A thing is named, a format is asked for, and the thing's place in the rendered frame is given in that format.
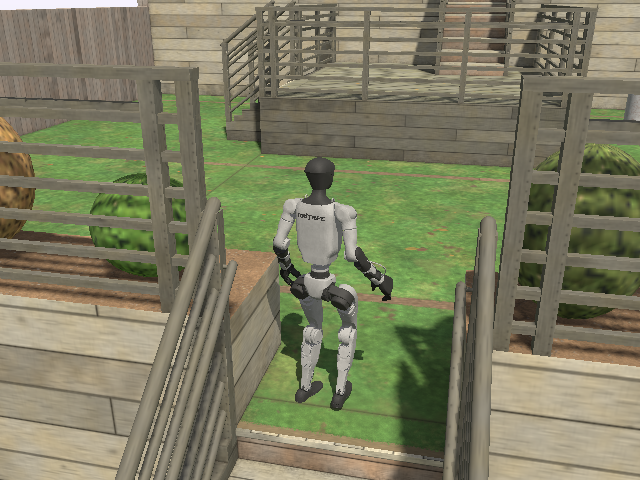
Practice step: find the right robot upper arm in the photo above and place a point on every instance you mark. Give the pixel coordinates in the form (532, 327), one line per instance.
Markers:
(347, 215)

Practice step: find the robot left forearm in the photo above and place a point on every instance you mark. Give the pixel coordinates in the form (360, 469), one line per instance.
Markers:
(283, 257)

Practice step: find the right robot foot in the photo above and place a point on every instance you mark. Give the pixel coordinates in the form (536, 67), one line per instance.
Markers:
(337, 399)

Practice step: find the left robot upper arm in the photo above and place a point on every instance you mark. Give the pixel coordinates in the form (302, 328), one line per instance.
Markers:
(286, 222)

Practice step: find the robot right hand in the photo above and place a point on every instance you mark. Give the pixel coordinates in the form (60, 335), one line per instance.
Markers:
(386, 287)

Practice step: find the robot right forearm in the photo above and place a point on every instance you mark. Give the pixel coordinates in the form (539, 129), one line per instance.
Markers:
(367, 268)

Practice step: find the robot left hand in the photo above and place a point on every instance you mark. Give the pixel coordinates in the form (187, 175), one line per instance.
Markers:
(285, 273)

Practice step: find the humanoid robot head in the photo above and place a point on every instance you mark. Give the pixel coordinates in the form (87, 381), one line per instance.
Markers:
(320, 172)

